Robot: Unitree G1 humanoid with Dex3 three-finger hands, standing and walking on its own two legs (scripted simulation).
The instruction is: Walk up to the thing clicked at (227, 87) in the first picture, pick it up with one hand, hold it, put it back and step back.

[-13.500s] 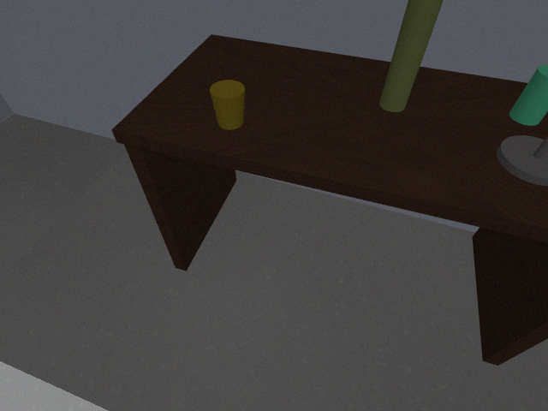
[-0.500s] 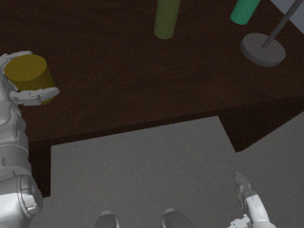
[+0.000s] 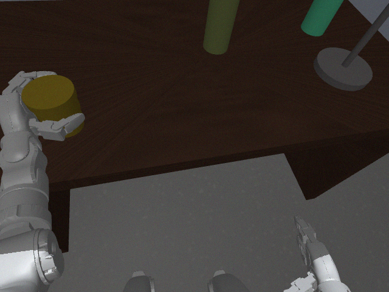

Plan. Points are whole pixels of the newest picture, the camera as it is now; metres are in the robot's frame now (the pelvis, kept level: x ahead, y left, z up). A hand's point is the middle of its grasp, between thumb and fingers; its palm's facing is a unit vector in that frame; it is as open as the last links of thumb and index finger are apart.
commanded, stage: settle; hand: left
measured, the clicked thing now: (58, 109) +0.48 +0.23 +0.07
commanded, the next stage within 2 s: lift in 0.78 s
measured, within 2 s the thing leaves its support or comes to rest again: leaves its support in 0.12 s
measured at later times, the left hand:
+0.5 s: hand (48, 92) +0.48 +0.22 +0.12, palm faces +0.24 -0.97 -0.02, open 11.2 cm
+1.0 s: hand (39, 86) +0.46 +0.22 +0.15, palm faces +0.25 -0.97 -0.02, open 11.2 cm
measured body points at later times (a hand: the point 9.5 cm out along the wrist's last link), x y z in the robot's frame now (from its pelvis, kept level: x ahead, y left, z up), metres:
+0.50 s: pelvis +0.01 +0.00 +0.01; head +0.09 +0.01 +0.46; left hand +0.46 +0.28 +0.12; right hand +0.16 -0.26 -0.03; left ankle +0.02 +0.12 -0.67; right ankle -0.02 -0.16 -0.67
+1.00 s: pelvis +0.00 +0.00 +0.02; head +0.06 +0.01 +0.47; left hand +0.45 +0.27 +0.15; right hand +0.15 -0.27 -0.03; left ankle +0.02 +0.12 -0.67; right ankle -0.02 -0.16 -0.67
